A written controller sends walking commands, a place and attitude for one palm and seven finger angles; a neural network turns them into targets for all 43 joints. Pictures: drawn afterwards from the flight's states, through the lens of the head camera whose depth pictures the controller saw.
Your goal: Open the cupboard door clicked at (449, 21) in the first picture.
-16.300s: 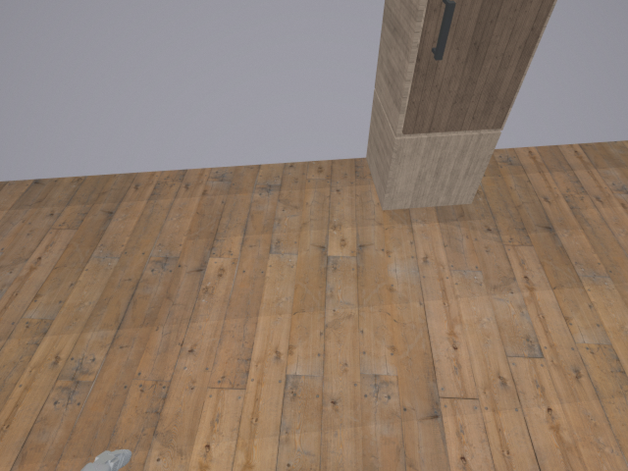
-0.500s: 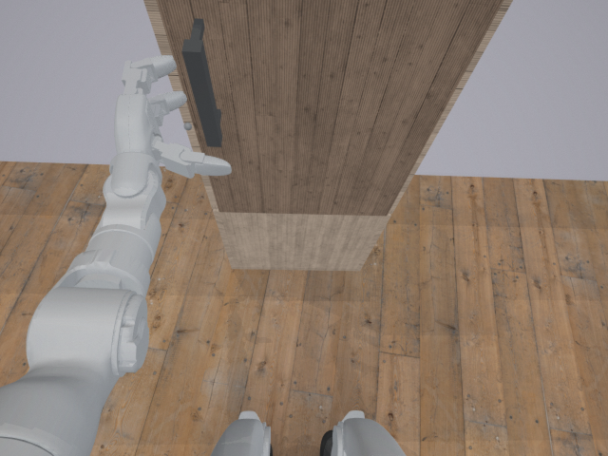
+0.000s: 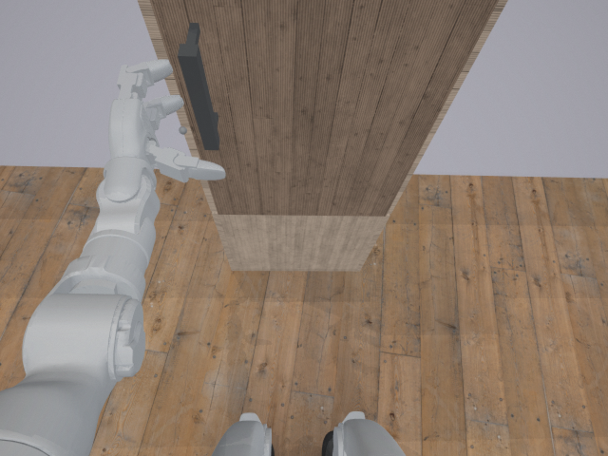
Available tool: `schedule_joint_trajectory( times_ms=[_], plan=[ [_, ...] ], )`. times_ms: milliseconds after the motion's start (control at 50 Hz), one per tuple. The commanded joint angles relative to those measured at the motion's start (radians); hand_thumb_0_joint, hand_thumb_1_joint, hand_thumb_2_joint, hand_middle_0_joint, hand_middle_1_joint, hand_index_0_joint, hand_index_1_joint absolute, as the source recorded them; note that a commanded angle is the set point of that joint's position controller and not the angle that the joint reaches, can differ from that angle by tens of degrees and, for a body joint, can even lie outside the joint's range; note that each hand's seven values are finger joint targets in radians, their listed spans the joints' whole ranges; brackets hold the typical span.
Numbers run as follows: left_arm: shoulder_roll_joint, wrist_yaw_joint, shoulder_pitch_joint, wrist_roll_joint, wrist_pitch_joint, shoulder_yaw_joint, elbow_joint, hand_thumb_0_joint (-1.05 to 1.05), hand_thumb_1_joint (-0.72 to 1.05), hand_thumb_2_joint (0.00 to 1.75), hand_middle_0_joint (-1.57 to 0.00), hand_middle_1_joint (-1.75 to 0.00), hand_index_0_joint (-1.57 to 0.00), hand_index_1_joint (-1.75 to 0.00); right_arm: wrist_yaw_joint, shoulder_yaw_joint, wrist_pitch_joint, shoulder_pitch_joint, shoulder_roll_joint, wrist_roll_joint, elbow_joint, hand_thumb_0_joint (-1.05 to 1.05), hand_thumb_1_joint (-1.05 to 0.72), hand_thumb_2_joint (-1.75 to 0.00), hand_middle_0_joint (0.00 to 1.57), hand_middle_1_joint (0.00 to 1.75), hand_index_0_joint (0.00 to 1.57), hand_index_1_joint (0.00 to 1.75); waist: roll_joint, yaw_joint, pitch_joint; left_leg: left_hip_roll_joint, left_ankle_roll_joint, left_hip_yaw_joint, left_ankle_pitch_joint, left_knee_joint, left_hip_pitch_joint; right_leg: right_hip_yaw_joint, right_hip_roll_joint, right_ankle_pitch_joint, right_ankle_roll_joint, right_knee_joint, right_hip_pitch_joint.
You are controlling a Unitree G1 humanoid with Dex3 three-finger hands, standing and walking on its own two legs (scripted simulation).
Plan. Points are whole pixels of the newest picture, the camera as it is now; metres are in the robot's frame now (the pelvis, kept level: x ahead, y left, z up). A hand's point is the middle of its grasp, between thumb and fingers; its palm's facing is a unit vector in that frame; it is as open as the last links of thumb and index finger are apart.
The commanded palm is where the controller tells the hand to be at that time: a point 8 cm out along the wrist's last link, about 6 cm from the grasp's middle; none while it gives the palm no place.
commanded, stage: move the hooked fingers beside the handle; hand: left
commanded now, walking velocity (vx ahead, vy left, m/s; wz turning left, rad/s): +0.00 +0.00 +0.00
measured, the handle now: (203, 92) +0.56 +0.12 +0.09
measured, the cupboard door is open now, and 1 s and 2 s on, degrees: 0 1 1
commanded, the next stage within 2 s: none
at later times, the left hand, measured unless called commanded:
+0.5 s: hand (178, 130) +0.51 +0.15 +0.08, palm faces +0.04 -1.00 -0.02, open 15.1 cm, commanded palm +0.49 +0.16 +0.08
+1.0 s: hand (172, 130) +0.50 +0.16 +0.08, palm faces +0.00 -1.00 -0.01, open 14.7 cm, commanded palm +0.48 +0.20 +0.08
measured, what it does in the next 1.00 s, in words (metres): stands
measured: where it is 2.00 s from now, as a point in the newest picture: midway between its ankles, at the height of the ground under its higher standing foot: outside the picture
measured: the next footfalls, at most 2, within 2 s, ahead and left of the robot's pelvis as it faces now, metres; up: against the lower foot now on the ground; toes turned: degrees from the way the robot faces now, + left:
none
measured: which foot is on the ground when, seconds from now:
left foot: down 0.00-1.00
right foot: down 0.00-1.00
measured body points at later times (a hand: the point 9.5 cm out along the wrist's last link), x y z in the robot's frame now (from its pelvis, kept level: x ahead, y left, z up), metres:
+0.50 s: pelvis +0.00 +0.00 +0.00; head +0.13 +0.01 +0.43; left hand +0.50 +0.21 +0.08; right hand +0.00 -0.26 -0.12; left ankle -0.01 +0.09 -0.68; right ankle -0.01 -0.11 -0.68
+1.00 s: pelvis +0.00 +0.00 +0.00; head +0.12 +0.00 +0.44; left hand +0.50 +0.21 +0.08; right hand -0.01 -0.27 -0.11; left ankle -0.01 +0.09 -0.68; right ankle -0.01 -0.11 -0.68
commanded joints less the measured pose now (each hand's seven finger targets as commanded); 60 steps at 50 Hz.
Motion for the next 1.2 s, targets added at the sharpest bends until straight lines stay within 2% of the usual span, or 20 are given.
schedule_joint_trajectory(
  times_ms=[0, 60, 120, 180, 240, 320, 360, 400, 420, 540, 580, 700, 760, 820, 860, 920, 960, 1060, 1120, 1180],
  plan=[
    [-0.070, -0.124, -0.562, 0.048, -0.106, -0.101, -0.340, 0.00, -0.50, 0.30, -0.30, -1.20, -0.30, -1.20, -0.013, -0.057, -0.009, 0.188, -0.167, 0.004, -0.042, 0.00, -0.90, -0.90, 0.20, 0.30, 0.20, 0.30, 0.138, -0.125, -0.574, 0.046, -0.057, -0.090, 0.729, -0.068, 0.611, 0.047, 0.054, 0.419, -0.009, -0.055, 0.044],
    [-0.088, -0.128, -0.545, 0.046, -0.100, -0.111, -0.320, 0.00, -0.50, 0.30, -0.30, -1.20, -0.30, -1.20, -0.014, -0.053, -0.006, 0.177, -0.163, 0.011, -0.050, 0.00, -0.90, -0.90, 0.20, 0.30, 0.20, 0.30, 0.101, -0.129, -0.514, 0.044, -0.050, -0.080, 0.669, -0.081, 0.568, 0.045, 0.056, 0.404, -0.007, -0.068, 0.051],
    [-0.029, -0.118, -0.564, 0.056, -0.102, -0.070, -0.310, 0.00, -0.50, 0.30, -0.30, -1.20, -0.30, -1.20, -0.019, -0.054, -0.003, 0.184, -0.170, 0.010, -0.042, 0.00, -0.90, -0.90, 0.20, 0.30, 0.20, 0.30, 0.111, -0.127, -0.515, 0.045, -0.052, -0.083, 0.661, -0.080, 0.566, 0.047, 0.054, 0.393, -0.008, -0.064, 0.044],
    [-0.075, -0.123, -0.561, 0.058, -0.106, -0.108, -0.322, 0.00, -0.50, 0.30, -0.30, -1.20, -0.30, -1.20, -0.020, -0.054, -0.007, 0.182, -0.162, 0.010, -0.048, 0.00, -0.90, -0.90, 0.20, 0.30, 0.20, 0.30, 0.139, -0.132, -0.514, 0.051, -0.063, -0.093, 0.703, -0.080, 0.602, 0.042, 0.054, 0.381, -0.009, -0.061, 0.019],
    [-0.037, -0.119, -0.552, 0.058, -0.099, -0.073, -0.287, 0.00, -0.50, 0.30, -0.30, -1.20, -0.30, -1.20, -0.021, -0.056, -0.004, 0.184, -0.170, 0.009, -0.039, 0.00, -0.90, -0.90, 0.20, 0.30, 0.20, 0.30, 0.105, -0.129, -0.497, 0.049, -0.059, -0.087, 0.655, -0.081, 0.571, 0.045, 0.054, 0.372, -0.007, -0.069, 0.023],
    [-0.011, -0.126, -0.568, 0.061, -0.102, -0.059, -0.293, 0.00, -0.50, 0.30, -0.30, -1.20, -0.30, -1.20, -0.024, -0.053, -0.003, 0.184, -0.171, 0.009, -0.039, 0.00, -0.90, -0.90, 0.20, 0.30, 0.20, 0.30, 0.131, -0.126, -0.519, 0.049, -0.063, -0.089, 0.673, -0.078, 0.580, 0.047, 0.054, 0.379, -0.008, -0.064, 0.027],
    [0.006, -0.132, -0.558, 0.057, -0.094, -0.042, -0.262, 0.00, -0.50, 0.30, -0.30, -1.20, -0.30, -1.20, -0.027, -0.050, -0.002, 0.185, -0.172, 0.011, -0.040, 0.00, -0.90, -0.90, 0.20, 0.30, 0.20, 0.30, 0.076, -0.134, -0.495, 0.042, -0.047, -0.074, 0.619, -0.080, 0.527, 0.051, 0.054, 0.390, -0.006, -0.070, 0.056],
    [0.064, -0.139, -0.548, 0.057, -0.096, 0.001, -0.271, 0.00, -0.50, 0.30, -0.30, -1.20, -0.30, -1.20, -0.030, -0.047, 0.000, 0.186, -0.176, 0.012, -0.046, 0.00, -0.90, -0.90, 0.20, 0.30, 0.20, 0.30, 0.104, -0.117, -0.526, 0.039, -0.045, -0.070, 0.627, -0.079, 0.526, 0.057, 0.051, 0.404, -0.008, -0.064, 0.078],
    [0.048, -0.147, -0.549, 0.055, -0.097, -0.014, -0.282, 0.00, -0.50, 0.30, -0.30, -1.20, -0.30, -1.20, -0.031, -0.046, 0.000, 0.180, -0.171, 0.014, -0.052, 0.00, -0.90, -0.90, 0.20, 0.30, 0.20, 0.30, 0.122, -0.117, -0.529, 0.039, -0.047, -0.068, 0.636, -0.079, 0.532, 0.059, 0.051, 0.405, -0.008, -0.064, 0.075],
    [0.104, -0.162, -0.534, 0.048, -0.088, 0.033, -0.253, 0.00, -0.50, 0.30, -0.30, -1.20, -0.30, -1.20, -0.037, -0.043, 0.007, 0.181, -0.177, 0.017, -0.060, 0.00, -0.90, -0.90, 0.20, 0.30, 0.20, 0.30, 0.078, -0.117, -0.491, 0.036, -0.035, -0.057, 0.565, -0.082, 0.475, 0.063, 0.053, 0.394, -0.005, -0.071, 0.093],
    [0.129, -0.167, -0.514, 0.048, -0.093, 0.047, -0.282, 0.00, -0.50, 0.30, -0.30, -1.20, -0.30, -1.20, -0.039, -0.043, 0.008, 0.184, -0.178, 0.018, -0.071, 0.00, -0.90, -0.90, 0.20, 0.30, 0.20, 0.30, 0.130, -0.103, -0.529, 0.038, -0.039, -0.057, 0.615, -0.081, 0.509, 0.063, 0.053, 0.409, -0.009, -0.063, 0.099],
    [0.148, -0.179, -0.459, 0.038, -0.089, 0.071, -0.293, 0.00, -0.50, 0.30, -0.30, -1.20, -0.30, -1.20, -0.039, -0.042, 0.015, 0.182, -0.176, 0.022, -0.080, 0.00, -0.90, -0.90, 0.20, 0.30, 0.20, 0.30, 0.114, -0.088, -0.539, 0.041, -0.038, -0.051, 0.645, -0.084, 0.514, 0.063, 0.056, 0.437, -0.006, -0.070, 0.127],
    [0.197, -0.180, -0.457, 0.043, -0.078, 0.104, -0.256, 0.00, -0.50, 0.30, -0.30, -1.20, -0.30, -1.20, -0.044, -0.039, 0.021, 0.181, -0.181, 0.024, -0.078, 0.00, -0.90, -0.90, 0.20, 0.30, 0.20, 0.30, 0.062, -0.096, -0.480, 0.036, -0.027, -0.038, 0.560, -0.091, 0.440, 0.070, 0.056, 0.429, -0.003, -0.077, 0.147],
    [0.236, -0.187, -0.438, 0.043, -0.084, 0.138, -0.279, 0.00, -0.50, 0.30, -0.30, -1.20, -0.30, -1.20, -0.048, -0.038, 0.022, 0.180, -0.181, 0.024, -0.090, 0.00, -0.90, -0.90, 0.20, 0.30, 0.20, 0.30, 0.096, -0.077, -0.517, 0.033, -0.026, -0.032, 0.579, -0.091, 0.446, 0.077, 0.052, 0.451, -0.005, -0.072, 0.176],
    [0.225, -0.198, -0.420, 0.040, -0.078, 0.126, -0.267, 0.00, -0.50, 0.30, -0.30, -1.20, -0.30, -1.20, -0.049, -0.035, 0.024, 0.174, -0.178, 0.027, -0.094, 0.00, -0.90, -0.90, 0.20, 0.30, 0.20, 0.30, 0.096, -0.080, -0.493, 0.034, -0.024, -0.026, 0.565, -0.093, 0.434, 0.078, 0.052, 0.446, -0.003, -0.077, 0.171],
    [0.285, -0.204, -0.393, 0.038, -0.081, 0.178, -0.281, 0.00, -0.50, 0.30, -0.30, -1.20, -0.30, -1.20, -0.052, -0.037, 0.029, 0.179, -0.181, 0.027, -0.100, 0.00, -0.90, -0.90, 0.20, 0.30, 0.20, 0.30, 0.101, -0.062, -0.519, 0.036, -0.026, -0.027, 0.608, -0.092, 0.441, 0.079, 0.052, 0.476, -0.005, -0.070, 0.198],
    [0.286, -0.207, -0.375, 0.035, -0.072, 0.184, -0.251, 0.00, -0.50, 0.30, -0.30, -1.20, -0.30, -1.20, -0.053, -0.034, 0.032, 0.172, -0.180, 0.030, -0.106, 0.00, -0.90, -0.90, 0.20, 0.30, 0.20, 0.30, 0.059, -0.067, -0.477, 0.032, -0.020, -0.017, 0.549, -0.097, 0.396, 0.082, 0.053, 0.461, -0.002, -0.078, 0.207],
    [0.332, -0.212, -0.404, 0.044, -0.050, 0.207, -0.204, 0.00, -0.50, 0.30, -0.30, -1.20, -0.30, -1.20, -0.065, -0.029, 0.037, 0.172, -0.187, 0.033, -0.111, 0.00, -0.90, -0.90, 0.20, 0.30, 0.20, 0.30, 0.057, -0.081, -0.426, 0.032, -0.016, -0.014, 0.468, -0.100, 0.349, 0.086, 0.048, 0.401, 0.001, -0.080, 0.172],
    [0.362, -0.211, -0.418, 0.048, -0.054, 0.226, -0.217, 0.00, -0.50, 0.30, -0.30, -1.20, -0.30, -1.20, -0.067, -0.026, 0.033, 0.175, -0.189, 0.029, -0.116, 0.00, -0.90, -0.90, 0.20, 0.30, 0.20, 0.30, 0.096, -0.074, -0.473, 0.034, -0.020, -0.019, 0.490, -0.092, 0.372, 0.089, 0.047, 0.400, 0.000, -0.070, 0.167],
    [0.377, -0.224, -0.389, 0.040, -0.053, 0.241, -0.213, 0.00, -0.50, 0.30, -0.30, -1.20, -0.30, -1.20, -0.069, -0.027, 0.034, 0.181, -0.193, 0.030, -0.127, 0.00, -0.90, -0.90, 0.20, 0.30, 0.20, 0.30, 0.057, -0.070, -0.489, 0.033, -0.016, -0.017, 0.496, -0.088, 0.352, 0.092, 0.050, 0.422, -0.001, -0.066, 0.200]
  ],
)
